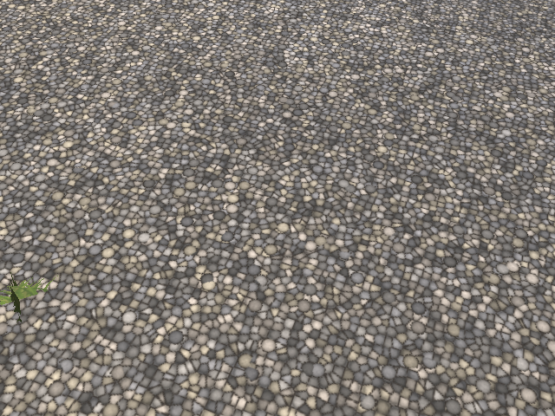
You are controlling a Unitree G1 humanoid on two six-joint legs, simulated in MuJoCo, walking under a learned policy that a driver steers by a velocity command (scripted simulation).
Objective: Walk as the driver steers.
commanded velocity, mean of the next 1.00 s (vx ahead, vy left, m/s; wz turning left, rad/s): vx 0.50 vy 0.00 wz -0.35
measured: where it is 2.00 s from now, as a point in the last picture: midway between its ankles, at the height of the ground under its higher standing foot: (350, 318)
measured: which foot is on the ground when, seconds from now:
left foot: down 0.00-0.26, up 0.28-0.70, down 0.72-1.00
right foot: up 0.00-0.22, down 0.24-0.74, up 0.76-1.00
